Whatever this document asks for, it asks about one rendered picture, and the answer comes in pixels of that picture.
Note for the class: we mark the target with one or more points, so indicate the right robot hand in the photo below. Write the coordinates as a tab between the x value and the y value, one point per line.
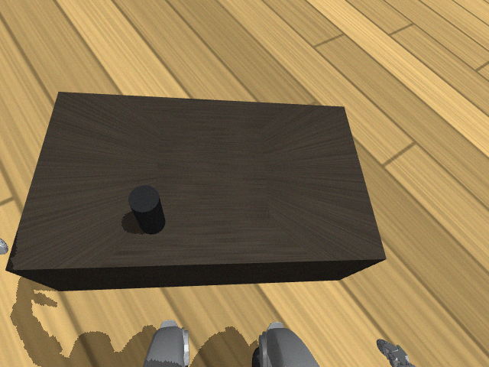
395	354

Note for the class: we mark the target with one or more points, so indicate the can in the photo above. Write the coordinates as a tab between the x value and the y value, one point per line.
146	207

